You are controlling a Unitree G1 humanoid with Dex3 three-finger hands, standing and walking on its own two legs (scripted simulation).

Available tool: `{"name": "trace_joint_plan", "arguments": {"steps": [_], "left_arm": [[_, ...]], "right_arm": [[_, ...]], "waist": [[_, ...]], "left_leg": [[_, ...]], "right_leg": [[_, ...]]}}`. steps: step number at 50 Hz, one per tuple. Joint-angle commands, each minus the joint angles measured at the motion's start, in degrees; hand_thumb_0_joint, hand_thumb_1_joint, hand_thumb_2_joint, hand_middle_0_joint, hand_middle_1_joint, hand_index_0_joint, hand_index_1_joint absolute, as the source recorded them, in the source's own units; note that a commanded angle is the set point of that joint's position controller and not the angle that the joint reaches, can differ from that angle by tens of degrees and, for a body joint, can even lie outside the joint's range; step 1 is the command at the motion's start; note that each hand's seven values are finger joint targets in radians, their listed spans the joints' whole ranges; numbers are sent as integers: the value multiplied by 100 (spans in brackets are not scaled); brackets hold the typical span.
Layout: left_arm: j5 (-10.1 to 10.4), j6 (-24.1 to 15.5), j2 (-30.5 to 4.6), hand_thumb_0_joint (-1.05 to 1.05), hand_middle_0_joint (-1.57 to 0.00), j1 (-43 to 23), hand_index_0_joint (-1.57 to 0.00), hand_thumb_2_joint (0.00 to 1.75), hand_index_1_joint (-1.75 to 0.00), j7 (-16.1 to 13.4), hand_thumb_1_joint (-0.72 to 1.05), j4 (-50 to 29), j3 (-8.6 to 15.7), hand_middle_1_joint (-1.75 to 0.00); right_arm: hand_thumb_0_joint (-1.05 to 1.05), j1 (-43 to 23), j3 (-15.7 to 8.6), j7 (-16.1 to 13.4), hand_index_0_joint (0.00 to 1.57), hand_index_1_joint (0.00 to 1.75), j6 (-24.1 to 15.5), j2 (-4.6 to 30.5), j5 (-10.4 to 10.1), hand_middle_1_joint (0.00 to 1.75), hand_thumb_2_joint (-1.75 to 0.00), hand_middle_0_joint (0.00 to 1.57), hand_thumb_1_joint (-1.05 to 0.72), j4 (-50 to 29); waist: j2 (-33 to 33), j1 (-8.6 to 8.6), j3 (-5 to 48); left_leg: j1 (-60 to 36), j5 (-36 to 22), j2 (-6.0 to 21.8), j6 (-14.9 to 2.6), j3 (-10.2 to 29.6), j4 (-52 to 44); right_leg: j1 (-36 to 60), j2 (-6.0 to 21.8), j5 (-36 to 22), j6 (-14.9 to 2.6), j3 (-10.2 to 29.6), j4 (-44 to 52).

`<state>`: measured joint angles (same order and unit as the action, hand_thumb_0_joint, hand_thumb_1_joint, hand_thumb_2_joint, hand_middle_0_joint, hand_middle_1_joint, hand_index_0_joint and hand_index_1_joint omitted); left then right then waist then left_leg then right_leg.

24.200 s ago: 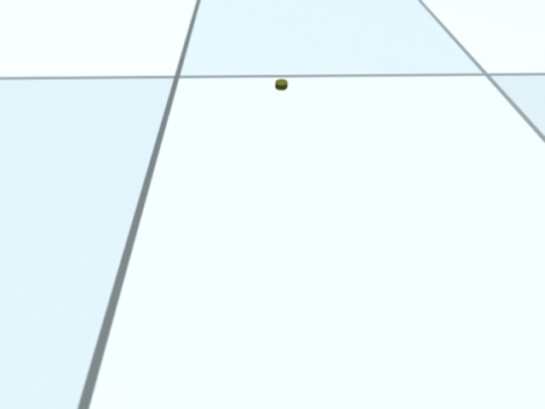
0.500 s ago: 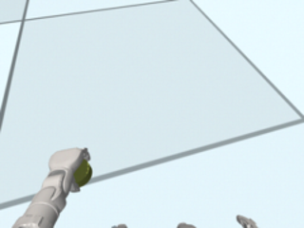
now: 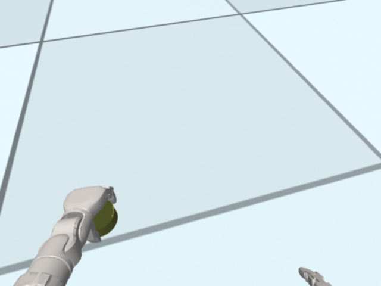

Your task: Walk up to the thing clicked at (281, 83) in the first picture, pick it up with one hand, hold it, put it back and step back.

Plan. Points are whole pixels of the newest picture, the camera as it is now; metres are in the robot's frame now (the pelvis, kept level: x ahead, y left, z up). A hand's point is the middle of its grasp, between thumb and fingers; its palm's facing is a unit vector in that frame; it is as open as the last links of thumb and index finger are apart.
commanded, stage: hold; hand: left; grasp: from above
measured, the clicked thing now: (98, 217) +0.31 +0.23 -0.09
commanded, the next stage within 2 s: crouch in 1.36 s
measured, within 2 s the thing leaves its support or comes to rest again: neither
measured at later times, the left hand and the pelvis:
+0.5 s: hand (88, 227) +0.26 +0.23 -0.04, palm faces -0.45 -0.07 -0.89, open 10.5 cm; pelvis -0.02 +0.00 +0.01, yaw +0 degrees
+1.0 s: hand (89, 231) +0.25 +0.22 -0.03, palm faces -0.45 -0.08 -0.89, open 10.6 cm; pelvis -0.02 +0.00 +0.01, yaw +0 degrees
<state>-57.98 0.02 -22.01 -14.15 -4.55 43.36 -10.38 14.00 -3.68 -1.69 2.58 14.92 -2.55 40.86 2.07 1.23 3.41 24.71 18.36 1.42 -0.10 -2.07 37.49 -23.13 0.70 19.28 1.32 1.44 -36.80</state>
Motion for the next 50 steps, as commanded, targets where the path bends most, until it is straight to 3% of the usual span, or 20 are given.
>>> {"name": "trace_joint_plan", "arguments": {"steps": [1,6,8,10,15,21,25,28,33,38,43,47,49,50], "left_arm": [[-21,-11,-1257,0,-92,-1817,-91,82,-67,-185,49,-1251,520,-65],[-18,17,-1164,0,-92,-1636,-90,87,-69,-121,47,-1194,494,-67],[-39,-1,-1306,0,-92,-1781,-90,86,-71,-99,49,-1359,560,-70],[-23,1,-1182,0,-93,-1783,-91,87,-69,-57,49,-1405,482,-67],[28,-20,-1302,0,-93,-1783,-91,87,-70,-13,49,-1505,564,-69],[29,-30,-1277,0,-89,-1807,-88,84,-72,45,46,-1644,545,-71],[60,-20,-1247,0,-89,-1681,-89,83,-71,75,47,-1544,533,-71],[35,-14,-1293,0,-90,-1739,-89,83,-72,92,47,-1733,551,-71],[78,-15,-1276,0,-88,-1723,-88,83,-74,156,47,-1782,527,-74],[122,-36,-1233,0,-87,-1680,-87,85,-74,240,44,-1984,493,-73],[145,-45,-1185,0,-86,-1414,-86,85,-75,279,44,-2010,497,-75],[77,-35,-1200,0,-86,-1637,-86,86,-74,263,42,-2046,458,-73],[77,-30,-1233,0,-87,-1484,-86,87,-73,241,42,-2132,541,-73],[56,-16,-1222,0,-85,-1562,-85,85,-73,219,41,-2059,516,-73]], "right_arm": [[0,-136,-268,-56,20,30,-145,839,-13,30,-90,20,-89,-714],[0,-230,-225,-48,20,30,-109,796,-22,30,-90,20,-89,-796],[0,-240,-227,-52,20,30,-98,826,-23,30,-90,20,-89,-799],[0,-280,-206,-56,20,30,-93,806,-33,30,-90,20,-89,-847],[0,-407,-196,-69,20,30,-100,822,-43,30,-90,20,-89,-897],[0,-487,-151,-94,20,30,-111,780,-48,30,-90,20,-90,-904],[0,-577,-136,-96,20,30,-133,783,-56,30,-90,20,-90,-912],[0,-642,-124,-103,20,30,-137,759,-65,30,-90,20,-90,-959],[0,-714,-86,-115,20,30,-163,752,-70,30,-90,20,-90,-960],[0,-755,-82,-127,20,30,-171,754,-81,30,-90,20,-90,-996],[0,-855,-52,-140,20,30,-165,709,-96,30,-90,20,-90,-1050],[0,-847,-43,-143,20,30,-156,701,-94,30,-90,20,-90,-995],[0,-860,-50,-145,20,30,-143,696,-97,30,-90,20,-90,-1003],[0,-831,-56,-144,20,30,-143,708,-94,30,-90,20,-90,-978]], "waist": [[-56,21,1436],[-85,-14,1290],[40,-34,1363],[-14,-15,1262],[59,-76,1189],[-127,-64,1193],[-23,-79,968],[35,-150,1069],[-32,-111,927],[36,-139,1096],[-118,-182,873],[-70,-117,931],[-52,-194,1070],[-139,-125,1083]], "left_leg": [[-1220,-1975,-181,8,57,-460],[-1190,-1798,-199,-29,15,-574],[-1254,-1789,-173,-3,29,-644],[-1258,-1643,-180,-22,12,-702],[-1312,-1360,-161,-2,27,-854],[-1364,-1375,-198,-50,-4,-890],[-1339,-999,-170,-16,10,-1038],[-1410,-1113,-172,-12,6,-1067],[-1383,-871,-169,-19,29,-1159],[-1553,-1078,-148,-12,52,-1183],[-1468,-1018,-204,-37,6,-1211],[-1538,-1028,-199,-34,13,-1223],[-1612,-1226,-211,-29,7,-1185],[-1630,-1274,-205,-35,9,-1170]], "right_leg": [[398,-263,-1834,-152,-139,554],[479,-237,-1738,-142,-107,672],[505,-260,-1660,-171,-123,676],[500,-252,-1573,-170,-105,745],[509,-261,-1242,-195,-122,862],[605,-228,-1308,-157,-83,970],[535,-240,-901,-193,-105,1062],[611,-233,-992,-202,-106,1069],[582,-233,-783,-191,-92,1155],[683,-231,-964,-192,-93,1149],[728,-204,-874,-172,-85,1273],[688,-208,-898,-178,-73,1255],[790,-202,-1058,-170,-83,1229],[785,-208,-1120,-165,-81,1215]]}}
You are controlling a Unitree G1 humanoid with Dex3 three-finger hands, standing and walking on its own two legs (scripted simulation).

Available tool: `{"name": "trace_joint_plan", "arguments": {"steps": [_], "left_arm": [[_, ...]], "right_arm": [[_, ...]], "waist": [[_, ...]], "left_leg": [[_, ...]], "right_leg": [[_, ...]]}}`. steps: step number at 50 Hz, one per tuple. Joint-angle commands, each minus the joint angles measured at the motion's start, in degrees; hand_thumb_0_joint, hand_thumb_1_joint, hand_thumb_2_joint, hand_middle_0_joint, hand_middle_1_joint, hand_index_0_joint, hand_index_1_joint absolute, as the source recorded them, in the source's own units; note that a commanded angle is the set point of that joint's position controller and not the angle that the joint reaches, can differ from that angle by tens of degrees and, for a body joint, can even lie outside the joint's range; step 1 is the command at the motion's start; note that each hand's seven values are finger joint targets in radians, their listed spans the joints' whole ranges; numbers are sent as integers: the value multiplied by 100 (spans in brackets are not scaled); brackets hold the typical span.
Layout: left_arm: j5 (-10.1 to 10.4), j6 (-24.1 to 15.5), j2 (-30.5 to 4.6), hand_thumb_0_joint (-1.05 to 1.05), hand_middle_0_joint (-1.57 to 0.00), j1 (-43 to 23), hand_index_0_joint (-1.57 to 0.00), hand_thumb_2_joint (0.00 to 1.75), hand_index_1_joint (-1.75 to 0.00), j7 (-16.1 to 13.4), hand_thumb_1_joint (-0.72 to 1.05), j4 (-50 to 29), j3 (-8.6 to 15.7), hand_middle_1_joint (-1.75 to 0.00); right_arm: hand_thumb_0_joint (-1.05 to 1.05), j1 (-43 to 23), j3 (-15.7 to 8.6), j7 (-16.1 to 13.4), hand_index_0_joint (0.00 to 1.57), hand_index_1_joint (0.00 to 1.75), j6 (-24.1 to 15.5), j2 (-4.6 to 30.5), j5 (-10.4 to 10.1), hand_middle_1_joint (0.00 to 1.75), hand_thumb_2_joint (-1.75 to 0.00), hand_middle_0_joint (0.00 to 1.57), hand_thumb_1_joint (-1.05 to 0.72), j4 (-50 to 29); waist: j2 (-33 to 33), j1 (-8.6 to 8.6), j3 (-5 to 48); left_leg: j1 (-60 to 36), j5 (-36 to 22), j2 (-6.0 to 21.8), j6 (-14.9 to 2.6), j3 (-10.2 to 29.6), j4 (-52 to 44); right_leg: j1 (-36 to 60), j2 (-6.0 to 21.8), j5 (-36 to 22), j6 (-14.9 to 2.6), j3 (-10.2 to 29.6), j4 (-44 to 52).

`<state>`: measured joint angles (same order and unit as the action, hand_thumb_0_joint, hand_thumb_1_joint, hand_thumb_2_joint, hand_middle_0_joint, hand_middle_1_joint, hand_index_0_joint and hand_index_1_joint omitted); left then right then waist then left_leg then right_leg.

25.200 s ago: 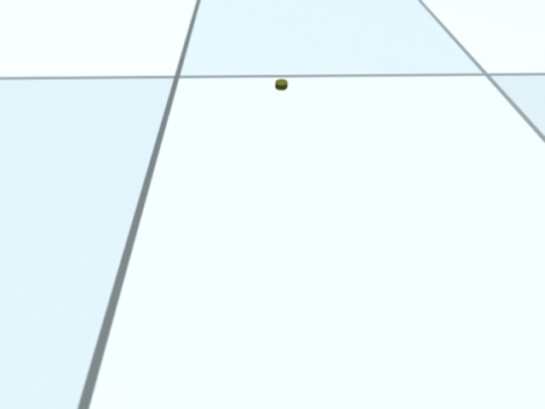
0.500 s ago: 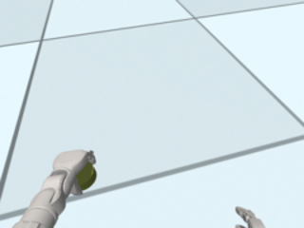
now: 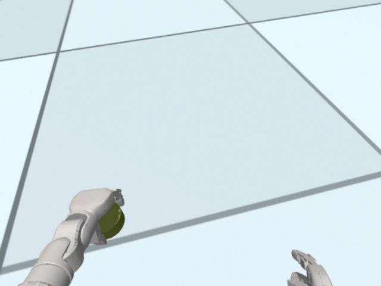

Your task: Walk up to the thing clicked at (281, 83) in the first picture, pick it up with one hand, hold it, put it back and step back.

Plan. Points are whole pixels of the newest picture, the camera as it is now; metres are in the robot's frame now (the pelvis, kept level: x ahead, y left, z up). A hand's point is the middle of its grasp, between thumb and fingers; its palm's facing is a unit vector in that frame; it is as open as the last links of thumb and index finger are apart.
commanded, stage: hold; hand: left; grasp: from above
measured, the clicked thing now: (105, 219) +0.29 +0.22 -0.07
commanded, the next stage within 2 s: crouch in 0.36 s
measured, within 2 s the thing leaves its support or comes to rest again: neither
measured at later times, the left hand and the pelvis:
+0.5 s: hand (100, 218) +0.28 +0.22 -0.04, palm faces -0.45 -0.07 -0.89, open 10.6 cm; pelvis +0.01 +0.00 +0.00, yaw +0 degrees
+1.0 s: hand (114, 235) +0.29 +0.23 -0.18, palm faces -0.45 +0.00 -0.89, open 10.4 cm; pelvis -0.01 +0.00 -0.07, yaw +1 degrees
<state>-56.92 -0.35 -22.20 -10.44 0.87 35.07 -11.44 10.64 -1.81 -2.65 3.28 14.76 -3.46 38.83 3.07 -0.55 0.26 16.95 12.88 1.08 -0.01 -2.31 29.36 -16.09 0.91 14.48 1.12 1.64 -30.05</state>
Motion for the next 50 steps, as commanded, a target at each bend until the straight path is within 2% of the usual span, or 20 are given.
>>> {"name": "trace_joint_plan", "arguments": {"steps": [1,3,4,6,7,10,11,15,17,20,22,23,24,29,33,37,41,42,46,50], "left_arm": [[-76,36,-1276,0,-85,-1978,-85,86,-74,-342,41,-1166,683,-73],[-67,36,-1317,0,-87,-2042,-86,89,-76,-364,43,-1212,713,-75],[-109,55,-1204,0,-86,-1929,-85,89,-76,-365,42,-973,637,-75],[-60,49,-1168,0,-85,-1938,-85,88,-77,-363,42,-1180,604,-77],[-62,61,-1132,0,-85,-1970,-85,89,-76,-355,42,-1102,558,-76],[-45,65,-1111,0,-86,-1736,-85,88,-75,-321,41,-1086,585,-74],[-31,50,-1139,0,-85,-1920,-85,87,-75,-318,41,-1192,566,-74],[-64,32,-1279,0,-85,-1772,-85,89,-77,-319,41,-1168,720,-76],[-38,35,-1068,0,-86,-1728,-85,90,-77,-322,43,-1048,550,-77],[-50,3,-1285,0,-86,-1797,-85,92,-76,-333,41,-1184,715,-74],[-62,-22,-1327,0,-86,-1973,-85,90,-76,-310,41,-1301,702,-75],[-60,-29,-1238,0,-85,-1967,-88,82,-79,-303,46,-1379,630,-82],[-41,-4,-1182,0,-77,-1755,-80,74,-73,-321,38,-1236,653,-76],[-98,-23,-1044,0,-78,-1427,-79,73,-65,-433,34,-814,587,-66],[-270,-149,-923,0,-83,-1425,-82,74,-63,-805,37,-459,605,-62],[-494,-210,-933,0,-84,-2020,-84,70,-60,-1315,40,10,597,-60],[-708,-270,-779,0,-88,-2449,-89,70,-61,-1753,46,600,520,-61],[-797,-283,-812,0,-91,-2476,-91,72,-61,-1858,48,803,579,-61],[-957,-299,-605,0,-93,-2687,-94,68,-61,-2251,52,1547,555,-61],[-1037,-299,-760,0,-95,-2961,-95,72,-60,-2547,52,1821,729,-59]], "right_arm": [[0,-488,-235,-50,20,30,-204,714,4,30,-90,20,-90,-738],[0,-529,-230,-55,20,30,-193,704,-4,30,-90,20,-90,-739],[0,-453,-242,-51,20,30,-186,722,7,30,-90,20,-90,-709],[0,-498,-260,-52,20,30,-181,718,6,30,-90,20,-90,-714],[0,-482,-260,-49,20,30,-183,730,6,30,-90,20,-90,-705],[0,-490,-260,-50,20,30,-173,698,5,30,-90,20,-90,-728],[0,-486,-258,-55,20,30,-168,707,-1,30,-90,20,-90,-721],[0,-493,-271,-56,20,30,-153,723,-11,30,-90,20,-90,-770],[0,-494,-261,-50,20,30,-157,721,0,30,-90,20,-90,-769],[0,-482,-269,-53,20,30,-154,721,2,30,-90,20,-90,-761],[0,-490,-266,-65,20,30,-147,718,-4,30,-90,20,-90,-772],[0,-476,-268,-70,20,30,-154,712,-14,30,-91,20,-92,-795],[0,-494,-261,-70,20,30,-150,696,-18,30,-90,20,-88,-784],[0,-484,-270,-55,20,30,-101,706,1,30,-90,20,-89,-754],[0,-386,-295,-10,20,30,-59,709,49,30,-90,20,-88,-684],[0,-152,-358,60,20,30,-44,745,148,30,-90,20,-89,-473],[0,113,-467,136,20,30,-96,803,236,30,-90,20,-89,-268],[0,214,-495,152,20,30,-118,824,269,30,-90,20,-89,-263],[0,362,-561,205,20,30,-209,854,346,30,-90,20,-89,-289],[0,439,-646,198,20,30,-331,944,431,30,-90,20,-89,-258]], "waist": [[-231,50,1368],[-149,9,1374],[-257,101,1298],[-119,34,1410],[-217,85,1374],[-262,37,1361],[-183,63,1433],[-58,-32,1350],[-258,59,1223],[-125,-4,1352],[-104,11,1433],[-125,29,1485],[-202,-8,1426],[-480,78,1010],[-362,123,951],[-356,252,1292],[-222,386,1762],[-169,440,1895],[-181,462,2189],[203,421,2848]], "left_leg": [[-827,-762,-179,-58,22,-347],[-846,-819,-179,-37,26,-346],[-833,-802,-168,-53,22,-342],[-914,-894,-170,-29,31,-353],[-915,-849,-154,-32,42,-358],[-865,-898,-176,-65,23,-354],[-908,-939,-177,-59,18,-348],[-888,-925,-167,-24,29,-401],[-850,-826,-132,-27,73,-422],[-870,-884,-161,-36,47,-403],[-932,-1025,-159,-46,37,-379],[-990,-1066,-159,-50,33,-374],[-949,-1112,-171,-56,31,-371],[-688,-887,-206,-81,16,-323],[-497,-647,-207,-30,44,-219],[-160,-767,-206,-11,59,336],[492,-663,-172,34,65,1246],[725,-619,-158,33,82,1537],[1857,-194,-147,15,112,2466],[2627,61,-121,18,197,3301]], "right_leg": [[100,-214,-706,-132,-97,552],[83,-221,-743,-142,-100,541],[45,-224,-750,-137,-98,539],[76,-228,-809,-151,-117,534],[46,-238,-764,-151,-119,544],[137,-216,-849,-133,-114,562],[145,-216,-902,-133,-103,534],[155,-227,-818,-178,-127,545],[84,-256,-720,-172,-158,562],[184,-226,-785,-166,-130,565],[198,-229,-937,-153,-121,548],[195,-232,-992,-151,-118,539],[234,-229,-1029,-140,-125,555],[43,-185,-861,-114,-124,605],[-267,-188,-577,-173,-144,417],[-706,-179,-732,-157,-149,-51],[-1601,-201,-635,-182,-179,-879],[-1906,-200,-592,-196,-177,-1143],[-2868,-206,-209,-233,-227,-2069],[-3957,-238,112,-293,-333,-3052]]}}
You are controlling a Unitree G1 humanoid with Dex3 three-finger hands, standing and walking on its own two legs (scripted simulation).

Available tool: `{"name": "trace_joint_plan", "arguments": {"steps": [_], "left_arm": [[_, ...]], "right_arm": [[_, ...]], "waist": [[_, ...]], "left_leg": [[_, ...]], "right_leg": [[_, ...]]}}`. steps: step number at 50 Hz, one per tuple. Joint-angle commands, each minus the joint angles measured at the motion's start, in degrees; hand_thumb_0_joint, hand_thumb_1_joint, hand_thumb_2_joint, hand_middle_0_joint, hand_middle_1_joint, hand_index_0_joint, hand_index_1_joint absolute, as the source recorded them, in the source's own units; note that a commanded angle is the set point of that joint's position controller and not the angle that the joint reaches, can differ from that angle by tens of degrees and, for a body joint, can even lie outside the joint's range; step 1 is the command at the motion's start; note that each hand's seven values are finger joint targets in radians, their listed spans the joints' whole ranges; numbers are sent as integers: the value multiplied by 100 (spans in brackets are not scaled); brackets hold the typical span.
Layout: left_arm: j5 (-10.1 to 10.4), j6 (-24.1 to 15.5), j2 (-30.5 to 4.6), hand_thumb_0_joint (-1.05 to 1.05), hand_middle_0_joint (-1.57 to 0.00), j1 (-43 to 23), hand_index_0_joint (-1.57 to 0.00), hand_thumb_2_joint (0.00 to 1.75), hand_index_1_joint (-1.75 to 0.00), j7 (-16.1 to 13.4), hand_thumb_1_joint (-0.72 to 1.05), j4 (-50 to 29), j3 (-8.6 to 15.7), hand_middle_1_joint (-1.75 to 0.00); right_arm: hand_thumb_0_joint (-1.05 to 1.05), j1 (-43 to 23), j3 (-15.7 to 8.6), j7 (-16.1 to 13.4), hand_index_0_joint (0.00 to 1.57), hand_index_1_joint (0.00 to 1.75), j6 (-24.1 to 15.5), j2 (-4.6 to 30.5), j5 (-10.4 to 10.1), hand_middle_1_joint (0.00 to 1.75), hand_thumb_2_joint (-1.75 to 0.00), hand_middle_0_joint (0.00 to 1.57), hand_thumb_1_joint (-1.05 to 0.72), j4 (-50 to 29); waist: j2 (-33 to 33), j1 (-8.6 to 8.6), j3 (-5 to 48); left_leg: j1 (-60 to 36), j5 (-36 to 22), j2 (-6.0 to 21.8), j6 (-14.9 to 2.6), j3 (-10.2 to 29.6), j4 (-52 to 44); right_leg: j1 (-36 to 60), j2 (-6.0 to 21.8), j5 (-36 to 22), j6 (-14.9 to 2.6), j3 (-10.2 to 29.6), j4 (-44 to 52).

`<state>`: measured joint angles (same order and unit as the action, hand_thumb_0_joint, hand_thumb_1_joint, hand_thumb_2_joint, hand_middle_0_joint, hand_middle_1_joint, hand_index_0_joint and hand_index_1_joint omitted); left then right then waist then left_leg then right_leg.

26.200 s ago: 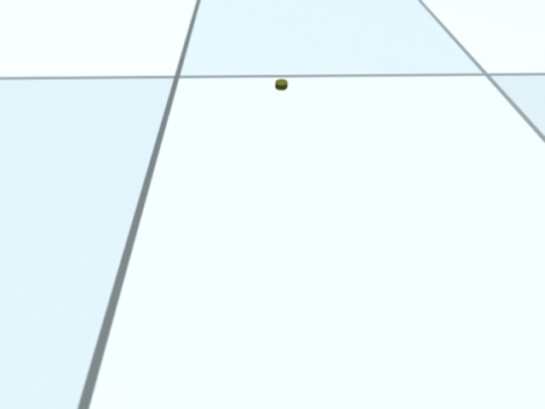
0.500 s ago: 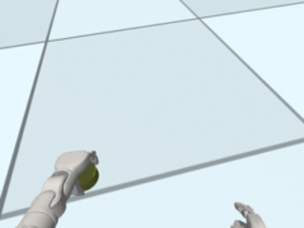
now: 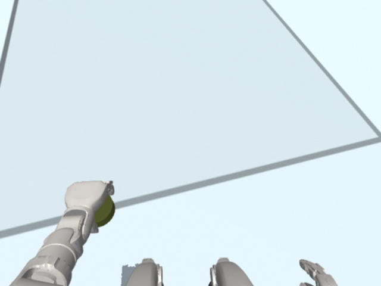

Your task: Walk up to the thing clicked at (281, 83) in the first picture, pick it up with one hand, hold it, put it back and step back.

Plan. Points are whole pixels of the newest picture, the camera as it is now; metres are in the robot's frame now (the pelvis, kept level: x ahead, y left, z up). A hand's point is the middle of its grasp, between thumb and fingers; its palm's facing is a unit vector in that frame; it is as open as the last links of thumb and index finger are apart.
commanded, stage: crouch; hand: left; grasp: from above
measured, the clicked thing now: (96, 208) +0.32 +0.23 -0.14
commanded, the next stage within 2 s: lower in 1.50 s
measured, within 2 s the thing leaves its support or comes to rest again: neither
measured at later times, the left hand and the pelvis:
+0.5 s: hand (115, 226) +0.33 +0.23 -0.36, palm faces -0.48 +0.00 -0.88, open 10.3 cm; pelvis -0.05 +0.00 -0.20, yaw -2 degrees
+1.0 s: hand (123, 229) +0.34 +0.23 -0.48, palm faces -0.47 -0.03 -0.88, open 10.4 cm; pelvis -0.05 +0.00 -0.30, yaw -5 degrees
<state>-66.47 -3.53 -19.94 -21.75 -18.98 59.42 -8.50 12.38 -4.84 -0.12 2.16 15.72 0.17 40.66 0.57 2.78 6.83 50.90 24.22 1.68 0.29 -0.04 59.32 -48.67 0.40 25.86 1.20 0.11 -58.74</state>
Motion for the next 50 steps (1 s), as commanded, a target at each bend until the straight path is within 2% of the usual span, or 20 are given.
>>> {"name": "trace_joint_plan", "arguments": {"steps": [1,6,8,9,11,14,15,17,19,23,24,26,29,34,39,41,44,46,47,50], "left_arm": [[-90,32,-1062,0,-96,-1943,-95,75,-60,-625,51,-613,507,-59],[-105,90,-1379,0,-96,-2308,-95,72,-56,-778,51,-604,759,-54],[-82,146,-1310,0,-96,-2281,-96,72,-57,-786,53,-460,751,-56],[-66,148,-1436,0,-96,-2243,-96,72,-57,-778,52,-364,862,-56],[-53,138,-1415,0,-96,-2594,-95,75,-59,-752,51,-457,789,-58],[16,105,-1398,0,-97,-2455,-97,74,-61,-706,55,-155,831,-61],[30,41,-1461,0,-98,-2777,-98,76,-63,-690,57,-301,839,-63],[-23,-24,-1479,0,-99,-2565,-100,74,-62,-649,61,71,864,-63],[-101,-151,-1747,0,-99,-2958,-100,75,-61,-674,60,-227,974,-61],[-157,-307,-1665,0,-100,-3060,-100,76,-61,-822,60,-113,952,-62],[-132,-333,-1604,0,-98,-3233,-99,77,-63,-870,59,-193,906,-64],[-232,-343,-1853,0,-98,-3283,-99,77,-62,-981,57,-226,1048,-62],[-267,-307,-1685,0,-100,-3175,-100,78,-61,-1096,58,-20,1013,-60],[-278,-222,-1843,0,-97,-3360,-97,79,-61,-1175,54,4,1090,-60],[-250,-187,-1849,0,-97,-3263,-96,80,-63,-1123,53,253,1151,-62],[-261,-178,-1935,0,-96,-3194,-95,78,-60,-1112,52,325,1209,-59],[-264,-224,-1708,0,-95,-3338,-95,76,-60,-1081,52,421,1040,-60],[-247,-266,-2016,0,-94,-3405,-94,75,-59,-1092,50,292,1232,-58],[-256,-268,-1926,0,-95,-3159,-94,75,-60,-1092,50,482,1224,-59],[-291,-327,-1943,0,-94,-3447,-93,76,-60,-1068,49,409,1188,-59]], "right_arm": [[0,288,-327,-71,20,30,-237,836,83,30,-90,20,-89,-441],[0,341,-381,-129,20,30,-346,890,189,30,-90,20,-89,-324],[0,332,-365,-138,20,30,-373,867,234,30,-90,20,-89,-289],[0,337,-390,-144,20,30,-399,894,260,30,-90,20,-89,-276],[0,352,-366,-149,20,30,-429,845,291,30,-90,20,-89,-234],[0,346,-345,-130,20,30,-480,825,338,30,-90,20,-89,-182],[0,353,-343,-121,20,30,-508,831,357,30,-90,20,-89,-164],[0,385,-335,-72,20,30,-549,887,378,30,-90,20,-89,-105],[0,348,-334,-51,20,30,-582,920,385,30,-90,20,-89,-74],[0,348,-284,47,20,30,-671,876,454,30,-90,20,-89,13],[0,362,-269,78,20,30,-702,858,473,30,-90,20,-89,40],[0,369,-278,106,20,30,-723,918,501,30,-90,20,-89,108],[0,394,-265,182,20,30,-744,886,558,30,-90,20,-90,144],[0,355,-247,275,20,30,-737,882,607,30,-90,20,-90,162],[0,381,-227,349,20,30,-712,854,662,30,-90,20,-90,176],[0,314,-221,357,20,30,-701,889,649,30,-90,20,-90,198],[0,303,-218,415,20,30,-719,893,672,30,-90,20,-90,210],[0,310,-219,424,20,30,-713,932,660,30,-90,20,-90,179],[0,312,-188,446,20,30,-706,900,681,30,-90,20,-90,192],[0,330,-196,471,20,30,-708,963,683,30,-90,20,-90,214]], "waist": [[439,86,2276],[434,111,3039],[424,193,3114],[373,134,3172],[337,281,3294],[151,248,3288],[241,336,3469],[170,367,3422],[553,298,3717],[552,400,3780],[620,474,3844],[774,364,4144],[842,400,4239],[1062,358,4372],[783,457,4123],[921,336,4000],[941,475,3920],[956,403,4029],[984,382,3886],[985,450,3903]], "left_leg": [[-470,-929,-187,-23,-10,460],[615,-582,-159,-95,62,1429],[1041,-361,-166,-97,68,1679],[1198,-172,-164,-101,80,1784],[1566,104,-169,-121,67,2071],[2147,455,-196,-152,52,2445],[2295,522,-197,-151,62,2608],[2426,526,-175,-149,185,2859],[2392,624,-175,-94,264,3016],[2836,836,-184,-119,237,3496],[2845,848,-173,-117,243,3594],[2786,689,-155,-91,270,3762],[2815,386,-138,-91,263,4049],[3005,121,-115,-96,201,4446],[3648,137,-101,-168,112,4894],[3675,209,-86,-142,144,4906],[3770,277,-66,-128,199,5028],[3944,299,-84,-151,150,5159],[4016,290,-91,-132,146,5177],[4093,349,-75,-126,184,5293]], "right_leg": [[-873,-196,-914,-313,-196,-395],[-1750,-204,-658,-319,-240,-1365],[-2059,-181,-483,-319,-238,-1633],[-2198,-178,-322,-311,-241,-1723],[-2475,-188,-97,-304,-230,-1897],[-2805,-186,234,-301,-248,-2196],[-2943,-191,293,-307,-256,-2345],[-3396,-180,349,-317,-342,-2666],[-3815,-186,486,-363,-379,-2989],[-4307,-207,639,-337,-427,-3304],[-4402,-202,633,-327,-434,-3364],[-4571,-208,513,-343,-478,-3635],[-4727,-211,241,-339,-525,-3905],[-4888,-231,-25,-345,-540,-4291],[-4851,-259,-166,-275,-500,-4476],[-5129,-280,-33,-311,-547,-4620],[-5342,-311,15,-326,-612,-4804],[-5296,-318,27,-318,-593,-4885],[-5281,-304,36,-323,-595,-4954],[-5525,-322,103,-336,-647,-5121]]}}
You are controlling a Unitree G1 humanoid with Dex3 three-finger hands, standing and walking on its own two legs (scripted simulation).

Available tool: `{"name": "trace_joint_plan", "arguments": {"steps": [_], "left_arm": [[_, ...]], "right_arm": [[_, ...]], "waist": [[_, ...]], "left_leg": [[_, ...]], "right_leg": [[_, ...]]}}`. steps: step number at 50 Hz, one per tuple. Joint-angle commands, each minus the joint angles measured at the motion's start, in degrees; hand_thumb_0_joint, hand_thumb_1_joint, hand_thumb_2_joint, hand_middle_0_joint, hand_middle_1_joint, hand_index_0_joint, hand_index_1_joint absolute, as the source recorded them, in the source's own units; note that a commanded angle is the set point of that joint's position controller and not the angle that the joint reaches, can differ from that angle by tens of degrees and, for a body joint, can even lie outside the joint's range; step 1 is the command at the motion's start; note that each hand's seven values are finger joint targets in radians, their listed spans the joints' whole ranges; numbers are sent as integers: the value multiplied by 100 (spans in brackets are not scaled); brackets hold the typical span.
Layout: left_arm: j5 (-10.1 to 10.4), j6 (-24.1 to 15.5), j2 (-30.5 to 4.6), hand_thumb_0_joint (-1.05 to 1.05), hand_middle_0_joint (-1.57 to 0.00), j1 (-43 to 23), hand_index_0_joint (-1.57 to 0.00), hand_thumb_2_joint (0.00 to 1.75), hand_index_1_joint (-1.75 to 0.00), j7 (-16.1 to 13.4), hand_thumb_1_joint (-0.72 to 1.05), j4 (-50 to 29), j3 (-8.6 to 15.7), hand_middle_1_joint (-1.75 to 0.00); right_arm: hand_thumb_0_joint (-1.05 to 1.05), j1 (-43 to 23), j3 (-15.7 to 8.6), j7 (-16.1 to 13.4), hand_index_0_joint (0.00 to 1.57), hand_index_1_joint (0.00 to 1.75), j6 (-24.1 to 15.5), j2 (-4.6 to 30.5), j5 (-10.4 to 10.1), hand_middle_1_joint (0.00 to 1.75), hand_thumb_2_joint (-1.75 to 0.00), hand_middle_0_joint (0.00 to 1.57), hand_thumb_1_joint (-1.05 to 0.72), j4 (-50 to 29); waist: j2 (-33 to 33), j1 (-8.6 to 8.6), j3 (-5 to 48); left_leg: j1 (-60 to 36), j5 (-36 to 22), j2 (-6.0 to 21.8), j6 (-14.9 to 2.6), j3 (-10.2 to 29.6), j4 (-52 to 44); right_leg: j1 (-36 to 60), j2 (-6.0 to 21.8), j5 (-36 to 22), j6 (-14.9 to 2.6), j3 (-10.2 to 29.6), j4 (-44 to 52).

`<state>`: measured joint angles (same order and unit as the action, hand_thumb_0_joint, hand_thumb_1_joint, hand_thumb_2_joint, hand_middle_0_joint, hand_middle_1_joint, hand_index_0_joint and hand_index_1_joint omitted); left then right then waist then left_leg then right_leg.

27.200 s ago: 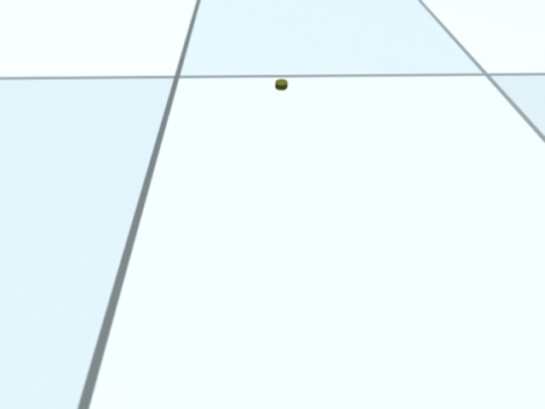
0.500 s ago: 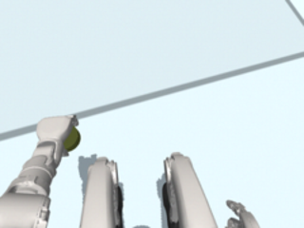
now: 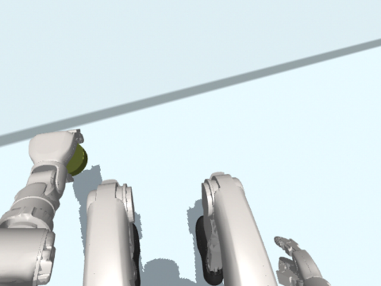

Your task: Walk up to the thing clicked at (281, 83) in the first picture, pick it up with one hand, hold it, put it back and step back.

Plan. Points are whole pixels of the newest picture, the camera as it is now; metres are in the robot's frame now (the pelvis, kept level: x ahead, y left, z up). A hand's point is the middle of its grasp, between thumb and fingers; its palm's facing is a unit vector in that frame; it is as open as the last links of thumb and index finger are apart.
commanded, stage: crouch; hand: left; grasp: from above
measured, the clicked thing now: (67, 158) +0.39 +0.26 -0.21
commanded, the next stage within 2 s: lower in 0.50 s
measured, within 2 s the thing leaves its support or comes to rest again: rests again in 1.84 s
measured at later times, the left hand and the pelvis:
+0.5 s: hand (71, 162) +0.38 +0.26 -0.23, palm faces -0.46 -0.07 -0.88, open 10.4 cm; pelvis -0.01 +0.00 -0.06, yaw -1 degrees
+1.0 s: hand (81, 164) +0.38 +0.25 -0.29, palm faces -0.47 -0.10 -0.88, open 10.5 cm; pelvis +0.00 -0.01 -0.09, yaw -2 degrees
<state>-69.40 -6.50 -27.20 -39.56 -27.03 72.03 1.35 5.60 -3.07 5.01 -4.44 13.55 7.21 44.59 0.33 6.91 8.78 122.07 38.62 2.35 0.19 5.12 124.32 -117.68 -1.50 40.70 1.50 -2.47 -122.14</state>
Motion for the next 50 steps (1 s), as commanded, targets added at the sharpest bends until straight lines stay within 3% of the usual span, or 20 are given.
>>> {"name": "trace_joint_plan", "arguments": {"steps": [1,3,4,8,10,12,15,18,24,26,28,34,37,39,40,42,45,48,49,50], "left_arm": [[16,-27,-1222,0,-93,-1580,-93,74,-61,-266,50,-740,219,-61],[3,-66,-1257,0,-91,-1860,-90,76,-60,-305,46,-814,226,-59],[-7,-55,-1206,0,-91,-1645,-91,73,-61,-310,47,-528,195,-61],[4,-96,-1382,0,-88,-1783,-88,75,-62,-377,43,-518,302,-62],[13,-108,-1362,0,-90,-1937,-90,76,-63,-381,46,-441,261,-62],[23,-106,-1558,0,-90,-1944,-90,75,-63,-401,46,-362,387,-63],[46,-135,-1530,0,-90,-2002,-90,73,-63,-370,47,-280,309,-63],[57,-177,-1660,0,-89,-2124,-89,73,-63,-372,46,-294,394,-64],[-16,-224,-1598,0,-89,-2109,-89,75,-64,-394,46,-39,356,-64],[-7,-233,-1512,0,-89,-2150,-90,74,-65,-393,48,113,268,-66],[2,-272,-1710,0,-89,-2163,-88,76,-64,-413,45,-6,421,-64],[-60,-316,-1504,0,-88,-2146,-87,75,-65,-426,42,277,287,-64],[-110,-400,-1532,0,-86,-2229,-87,76,-66,-493,43,556,281,-67],[-126,-472,-1712,0,-86,-2312,-86,78,-66,-592,41,421,412,-66],[-171,-496,-1769,0,-88,-2310,-88,80,-69,-638,44,442,455,-69],[-186,-521,-1694,0,-87,-2351,-87,78,-70,-705,44,592,400,-71],[-207,-566,-1914,0,-84,-2234,-85,79,-71,-868,42,542,632,-72],[-248,-545,-1985,0,-85,-2198,-85,79,-71,-1006,43,540,709,-72],[-246,-520,-1826,0,-83,-2211,-84,78,-73,-1021,42,663,603,-74],[-241,-527,-1953,0,-83,-2218,-83,79,-72,-1064,41,580,710,-73]], "right_arm": [[0,971,-375,-30,20,30,-67,1157,-19,30,-90,20,-90,-199],[0,963,-370,-29,20,30,-69,1204,4,30,-90,20,-90,-164],[0,972,-365,-10,20,30,-81,1201,9,30,-90,20,-90,-168],[0,963,-343,-11,20,30,-109,1196,29,30,-90,20,-90,-98],[0,973,-322,8,20,30,-127,1181,51,30,-90,20,-90,-107],[0,987,-317,10,20,30,-136,1181,60,30,-90,20,-90,-82],[0,967,-312,25,20,30,-141,1163,70,30,-90,20,-90,-44],[0,977,-279,29,20,30,-150,1239,92,30,-90,20,-90,-33],[0,973,-237,41,20,30,-142,1268,79,30,-90,20,-90,49],[0,995,-209,74,20,30,-172,1246,109,30,-90,20,-90,58],[0,1035,-214,80,20,30,-166,1290,119,30,-90,20,-90,73],[0,1019,-160,144,20,30,-192,1293,143,30,-90,20,-90,139],[0,995,-101,199,20,30,-223,1341,185,30,-90,20,-90,152],[0,964,-76,205,20,30,-236,1385,218,30,-90,20,-90,152],[0,982,-66,227,20,30,-259,1405,246,30,-90,20,-90,141],[0,905,-47,272,20,30,-291,1395,293,30,-90,20,-90,171],[0,903,-30,328,20,30,-325,1435,352,30,-90,20,-90,177],[0,873,-9,392,20,30,-316,1453,399,30,-90,20,-90,164],[0,850,2,429,20,30,-330,1398,421,30,-90,20,-90,192],[0,838,-9,437,20,30,-322,1436,429,30,-90,20,-90,209]], "waist": [[1053,19,3646],[1083,62,3708],[965,98,3515],[1017,26,3589],[910,125,3441],[882,77,3474],[861,110,3465],[891,96,3438],[880,78,3405],[837,179,3125],[800,118,3377],[887,192,3161],[888,274,3041],[933,236,3149],[987,295,3114],[969,346,2978],[1133,304,3153],[1222,339,3214],[1166,394,3119],[1206,361,3194]], "left_leg": [[-3086,-1025,-136,-106,-315,-1208],[-2949,-888,-135,-108,-307,-1114],[-2873,-800,-138,-110,-310,-1090],[-2652,-730,-151,-123,-382,-897],[-2409,-665,-156,-155,-420,-782],[-2293,-654,-155,-173,-465,-667],[-2180,-613,-145,-176,-467,-552],[-1976,-501,-162,-183,-472,-484],[-1992,-536,-159,-162,-415,-407],[-1776,-529,-151,-181,-455,-297],[-1781,-649,-155,-194,-459,-217],[-1828,-683,-134,-166,-422,-119],[-1720,-618,-141,-147,-344,-41],[-1702,-641,-139,-155,-342,31],[-1715,-649,-152,-145,-346,61],[-1624,-551,-138,-143,-361,144],[-1717,-676,-132,-119,-347,225],[-1609,-767,-121,-125,-337,318],[-1551,-728,-105,-127,-341,375],[-1510,-734,-106,-137,-339,380]], "right_leg": [[1261,-139,-1303,-378,-403,1180],[1158,-147,-1197,-381,-426,1094],[1094,-141,-1112,-377,-433,1095],[1061,-153,-1029,-381,-416,948],[1089,-165,-1000,-357,-393,978],[1157,-155,-984,-347,-360,939],[1120,-184,-934,-351,-368,857],[1037,-179,-805,-353,-382,782],[806,-206,-861,-378,-476,575],[803,-206,-906,-351,-450,583],[962,-196,-1018,-334,-430,548],[690,-224,-1072,-358,-521,367],[518,-237,-998,-371,-613,189],[556,-249,-1030,-350,-610,173],[550,-234,-1032,-349,-629,106],[460,-252,-974,-333,-623,97],[534,-249,-1088,-333,-652,-25],[600,-277,-1207,-324,-644,-94],[595,-289,-1202,-321,-630,-117],[643,-302,-1214,-311,-616,-70]]}}
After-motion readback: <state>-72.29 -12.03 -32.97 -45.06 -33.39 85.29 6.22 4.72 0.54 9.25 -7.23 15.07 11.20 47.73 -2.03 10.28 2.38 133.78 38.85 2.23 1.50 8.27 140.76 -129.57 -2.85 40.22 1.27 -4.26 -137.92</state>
